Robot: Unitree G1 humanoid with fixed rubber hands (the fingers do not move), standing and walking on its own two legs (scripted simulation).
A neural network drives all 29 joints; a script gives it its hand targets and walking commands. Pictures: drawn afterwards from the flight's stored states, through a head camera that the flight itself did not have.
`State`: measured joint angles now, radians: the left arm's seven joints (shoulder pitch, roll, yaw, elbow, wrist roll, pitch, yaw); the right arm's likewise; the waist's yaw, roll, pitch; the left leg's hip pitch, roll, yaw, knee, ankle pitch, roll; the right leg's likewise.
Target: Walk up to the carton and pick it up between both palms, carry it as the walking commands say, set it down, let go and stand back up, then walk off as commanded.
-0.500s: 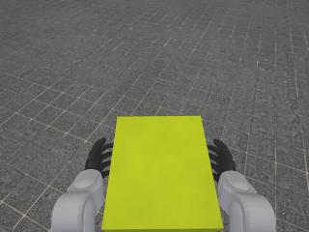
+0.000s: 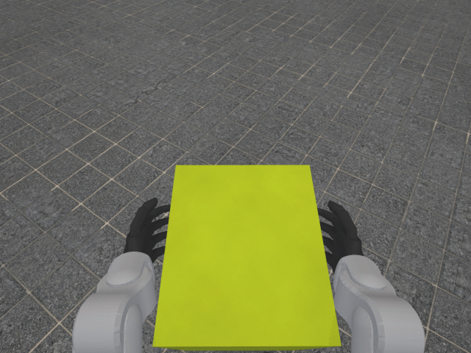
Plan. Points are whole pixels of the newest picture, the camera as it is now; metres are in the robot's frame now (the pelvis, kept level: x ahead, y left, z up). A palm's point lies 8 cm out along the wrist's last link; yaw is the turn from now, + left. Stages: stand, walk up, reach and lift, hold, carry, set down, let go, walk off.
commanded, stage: carry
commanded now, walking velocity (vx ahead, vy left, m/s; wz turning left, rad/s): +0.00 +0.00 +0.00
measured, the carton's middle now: (241, 267) +0.25 +0.01 +0.02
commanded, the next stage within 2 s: none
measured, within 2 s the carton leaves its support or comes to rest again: neither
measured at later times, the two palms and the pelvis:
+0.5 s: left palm (154, 164) +0.40 +0.16 +0.10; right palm (318, 163) +0.41 -0.12 +0.11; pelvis +0.16 +0.01 +0.01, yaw +2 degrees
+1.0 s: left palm (158, 142) +0.46 +0.17 +0.10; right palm (309, 154) +0.45 -0.11 +0.09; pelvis +0.21 +0.04 +0.01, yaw -5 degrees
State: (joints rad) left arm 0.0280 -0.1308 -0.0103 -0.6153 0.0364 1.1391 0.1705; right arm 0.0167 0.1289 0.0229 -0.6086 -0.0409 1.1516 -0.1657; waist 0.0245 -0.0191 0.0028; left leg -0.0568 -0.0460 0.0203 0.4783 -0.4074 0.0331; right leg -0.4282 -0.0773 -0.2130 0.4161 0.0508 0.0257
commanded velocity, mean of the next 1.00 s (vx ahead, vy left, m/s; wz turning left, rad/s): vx -0.07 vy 0.00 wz -0.18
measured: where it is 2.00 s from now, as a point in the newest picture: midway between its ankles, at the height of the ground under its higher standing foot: outside the picture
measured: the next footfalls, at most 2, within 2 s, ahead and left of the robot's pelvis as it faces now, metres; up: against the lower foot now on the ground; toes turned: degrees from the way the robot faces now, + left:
left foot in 0.18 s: +0.09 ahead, +0.11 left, +0.01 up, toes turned +9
right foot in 0.86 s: +0.22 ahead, -0.05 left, +0.00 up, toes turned -15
